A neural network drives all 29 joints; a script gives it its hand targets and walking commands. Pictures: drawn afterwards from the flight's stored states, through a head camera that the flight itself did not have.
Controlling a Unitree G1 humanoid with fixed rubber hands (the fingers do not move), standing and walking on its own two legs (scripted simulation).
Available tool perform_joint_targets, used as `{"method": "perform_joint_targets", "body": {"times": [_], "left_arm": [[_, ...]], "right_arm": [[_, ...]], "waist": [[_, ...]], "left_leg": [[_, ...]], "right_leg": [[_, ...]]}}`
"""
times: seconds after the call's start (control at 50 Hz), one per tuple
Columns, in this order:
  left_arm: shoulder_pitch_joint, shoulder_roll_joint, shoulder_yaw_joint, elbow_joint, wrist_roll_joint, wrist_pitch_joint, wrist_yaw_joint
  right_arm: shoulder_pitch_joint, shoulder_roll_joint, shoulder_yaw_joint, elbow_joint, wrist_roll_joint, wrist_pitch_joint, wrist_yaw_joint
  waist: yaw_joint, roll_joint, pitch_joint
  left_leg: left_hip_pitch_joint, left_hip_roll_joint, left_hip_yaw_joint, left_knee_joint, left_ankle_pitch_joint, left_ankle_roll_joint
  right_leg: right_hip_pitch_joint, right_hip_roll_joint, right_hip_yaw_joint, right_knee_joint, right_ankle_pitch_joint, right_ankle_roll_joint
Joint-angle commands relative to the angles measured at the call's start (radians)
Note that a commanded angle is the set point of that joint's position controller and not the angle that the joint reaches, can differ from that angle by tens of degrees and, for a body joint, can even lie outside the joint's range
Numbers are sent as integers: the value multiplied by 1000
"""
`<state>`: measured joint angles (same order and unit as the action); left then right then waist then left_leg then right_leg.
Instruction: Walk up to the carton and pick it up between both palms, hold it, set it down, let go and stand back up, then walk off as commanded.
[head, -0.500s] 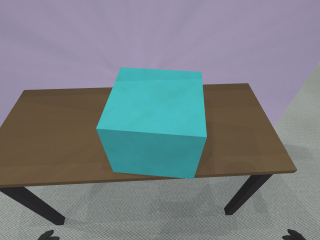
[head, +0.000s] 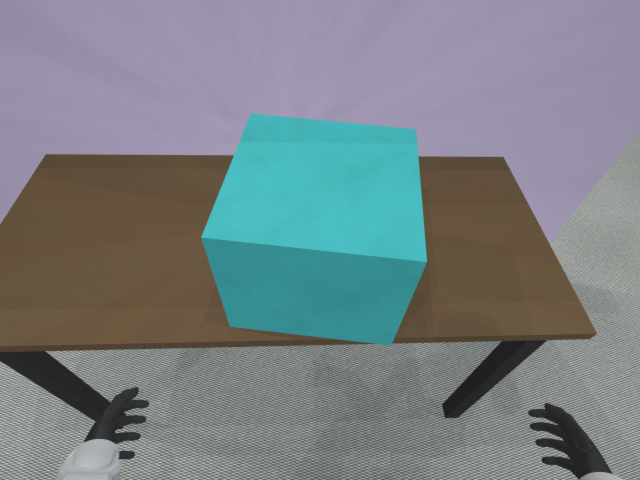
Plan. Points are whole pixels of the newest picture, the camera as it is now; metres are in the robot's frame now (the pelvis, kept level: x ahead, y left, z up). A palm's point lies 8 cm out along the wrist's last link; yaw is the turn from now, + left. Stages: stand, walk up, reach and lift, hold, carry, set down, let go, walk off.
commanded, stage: reach and lift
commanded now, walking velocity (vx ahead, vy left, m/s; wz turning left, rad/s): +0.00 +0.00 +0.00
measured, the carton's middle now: (321, 229) +0.49 +0.00 -0.01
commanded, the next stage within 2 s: none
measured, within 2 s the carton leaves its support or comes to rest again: neither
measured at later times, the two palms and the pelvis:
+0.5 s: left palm (98, 444) +0.19 +0.27 -0.03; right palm (557, 469) +0.14 -0.26 -0.03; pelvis +0.01 +0.01 +0.02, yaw -2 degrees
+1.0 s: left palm (96, 437) +0.19 +0.26 -0.01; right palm (523, 435) +0.18 -0.22 -0.01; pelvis +0.03 +0.01 +0.02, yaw -1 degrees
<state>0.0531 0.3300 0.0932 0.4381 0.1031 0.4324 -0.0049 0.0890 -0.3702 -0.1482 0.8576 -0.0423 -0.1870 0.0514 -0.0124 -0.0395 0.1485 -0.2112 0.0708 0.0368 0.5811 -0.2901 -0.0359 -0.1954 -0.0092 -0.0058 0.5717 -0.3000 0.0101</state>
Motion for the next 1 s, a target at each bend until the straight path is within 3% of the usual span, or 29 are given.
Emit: {"method": "perform_joint_targets", "body": {"times": [0.0, 0.04, 0.1, 0.14, 0.22, 0.26, 0.3, 0.34, 0.38, 0.4, 0.42, 0.46, 0.48, 0.52, 0.56, 0.6, 0.66, 0.68, 0.76, 0.8, 0.9, 0.92, 0.96, 0.98], "left_arm": [[-12, 144, 37, -116, -35, -28, 9], [-11, 127, 32, -138, -47, -48, 13], [-7, 123, 31, -182, -67, -77, 20], [14, 124, 32, -184, -72, -100, 20], [58, 104, 10, -144, -83, -119, 10], [56, 109, 15, -166, -104, -144, 11], [50, 108, 5, -187, -120, -166, 10], [74, 104, 20, -168, -119, -188, 11], [97, 78, 4, -154, -137, -211, -1], [83, 92, 16, -134, -137, -222, -5], [87, 98, 9, -159, -143, -234, -2], [93, 94, 16, -152, -154, -260, -13], [100, 88, 10, -155, -162, -272, -12], [108, 86, 25, -153, -168, -305, -18], [126, 80, 9, -163, -181, -337, -21], [140, 83, 12, -168, -187, -361, -21], [137, 99, 17, -178, -204, -417, -31], [138, 101, 18, -187, -204, -441, -30], [191, 94, 8, -171, -227, -504, -50], [210, 81, -20, -187, -237, -534, -53], [224, 113, -28, -177, -276, -603, -69], [225, 110, -35, -186, -283, -617, -70], [233, 110, -44, -213, -301, -651, -73], [223, 117, -47, -188, -301, -657, -76]], "right_arm": [[21, -150, -44, -142, 26, -2, -9], [43, -135, -37, -155, 26, 0, -2], [57, -110, -27, -188, 40, 4, 5], [76, -92, -17, -227, 49, -1, 6], [108, -81, -30, -260, 38, 6, -8], [110, -63, -29, -307, 36, 13, -15], [118, -55, -29, -326, 42, 19, -19], [127, -45, -19, -373, 45, 19, -19], [144, -27, -12, -384, 46, 25, -25], [131, -21, -3, -404, 52, 26, -28], [138, -23, -16, -426, 50, 27, -30], [158, -11, -10, -459, 54, 25, -41], [155, -2, 3, -467, 69, 21, -40], [164, 20, 20, -494, 80, 13, -45], [170, 22, 14, -500, 92, -3, -47], [189, 38, 21, -497, 113, -13, -52], [192, 63, 34, -513, 121, -40, -67], [206, 71, 34, -513, 131, -52, -71], [238, 88, 54, -510, 159, -88, -86], [241, 85, 49, -508, 169, -106, -88], [244, 111, 66, -546, 185, -138, -107], [241, 109, 72, -534, 187, -138, -110], [248, 120, 81, -598, 197, -152, -113], [249, 132, 86, -572, 201, -148, -115]], "waist": [[11, 17, -146], [3, 13, -144], [4, 57, -165], [21, 68, -160], [-1, 59, -108], [11, 34, -117], [4, 59, -124], [21, 44, -124], [5, 18, -110], [21, 13, -98], [15, 35, -94], [16, 5, -87], [26, 27, -95], [35, 16, -91], [27, 22, -105], [27, 66, -105], [38, 41, -110], [27, 57, -137], [31, 46, -125], [19, 77, -143], [40, 50, -125], [27, 53, -112], [34, 36, -128], [34, 47, -111]], "left_leg": [[166, -68, 64, -109, 168, 27], [188, -64, 62, -129, 162, 17], [210, -66, 65, -157, 168, 16], [210, -68, 76, -172, 149, 15], [203, -72, 82, -226, 101, 19], [211, -73, 85, -246, 113, 24], [210, -68, 85, -257, 128, 17], [196, -72, 91, -271, 122, 23], [209, -70, 87, -282, 121, 25], [178, -75, 90, -291, 108, 29], [176, -71, 87, -302, 93, 28], [179, -75, 86, -306, 109, 35], [170, -73, 84, -299, 123, 30], [186, -82, 83, -300, 143, 28], [212, -78, 74, -294, 173, 19], [215, -79, 74, -289, 207, 8], [234, -86, 77, -275, 225, 10], [248, -89, 69, -263, 259, 4], [277, -89, 54, -254, 333, -7], [285, -85, 49, -244, 353, -18], [266, -91, 50, -237, 366, -18], [284, -95, 44, -232, 375, -23], [285, -87, 39, -229, 383, -22], [300, -91, 37, -235, 364, -20]], "right_leg": [[-48, 26, -58, -148, 282, -18], [-69, 36, -64, -167, 246, -21], [-40, 36, -55, -196, 216, -28], [-43, 35, -50, -210, 187, -28], [-40, 42, -52, -249, 139, -33], [-21, 45, -49, -257, 151, -25], [1, 44, -46, -266, 145, -28], [13, 42, -40, -276, 134, -24], [17, 47, -43, -284, 136, -23], [11, 43, -35, -287, 117, -24], [24, 44, -33, -288, 104, -24], [46, 44, -27, -299, 117, -20], [54, 43, -25, -295, 125, -22], [37, 41, -21, -299, 127, -16], [30, 48, -26, -298, 139, -20], [46, 46, -22, -304, 157, -21], [40, 34, -11, -315, 155, -16], [41, 35, -11, -308, 190, -12], [38, 42, -8, -317, 228, -8], [39, 42, -12, -316, 232, -15], [59, 36, 5, -317, 232, -9], [63, 34, 7, -327, 237, -9], [67, 39, 7, -324, 241, -16], [51, 34, 7, -331, 223, -12]]}}
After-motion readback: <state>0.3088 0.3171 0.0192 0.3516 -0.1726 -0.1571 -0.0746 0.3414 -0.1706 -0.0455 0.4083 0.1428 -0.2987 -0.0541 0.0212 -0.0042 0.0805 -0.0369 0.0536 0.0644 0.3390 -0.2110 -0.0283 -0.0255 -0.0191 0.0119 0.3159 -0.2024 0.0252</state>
